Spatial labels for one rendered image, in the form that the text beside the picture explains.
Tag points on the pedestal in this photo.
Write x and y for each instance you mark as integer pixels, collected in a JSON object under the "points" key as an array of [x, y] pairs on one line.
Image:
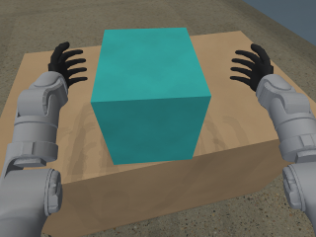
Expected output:
{"points": [[237, 151]]}

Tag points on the left robot forearm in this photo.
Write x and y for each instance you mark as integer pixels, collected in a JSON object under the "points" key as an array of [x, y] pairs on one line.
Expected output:
{"points": [[36, 123]]}

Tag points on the robot right hand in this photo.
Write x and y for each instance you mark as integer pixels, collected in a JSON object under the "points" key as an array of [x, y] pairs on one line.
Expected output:
{"points": [[261, 66]]}

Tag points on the robot right upper arm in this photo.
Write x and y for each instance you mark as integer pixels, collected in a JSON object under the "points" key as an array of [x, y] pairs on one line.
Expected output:
{"points": [[299, 185]]}

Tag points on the robot left hand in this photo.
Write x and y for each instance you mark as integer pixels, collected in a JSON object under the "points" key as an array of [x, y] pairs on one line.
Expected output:
{"points": [[59, 64]]}

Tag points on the right robot forearm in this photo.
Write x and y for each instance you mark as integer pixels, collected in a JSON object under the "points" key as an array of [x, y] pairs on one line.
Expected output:
{"points": [[292, 118]]}

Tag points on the carton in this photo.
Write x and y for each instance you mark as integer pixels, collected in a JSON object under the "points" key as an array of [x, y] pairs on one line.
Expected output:
{"points": [[150, 96]]}

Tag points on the robot left upper arm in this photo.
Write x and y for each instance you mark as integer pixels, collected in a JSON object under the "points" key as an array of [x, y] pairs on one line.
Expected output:
{"points": [[27, 199]]}

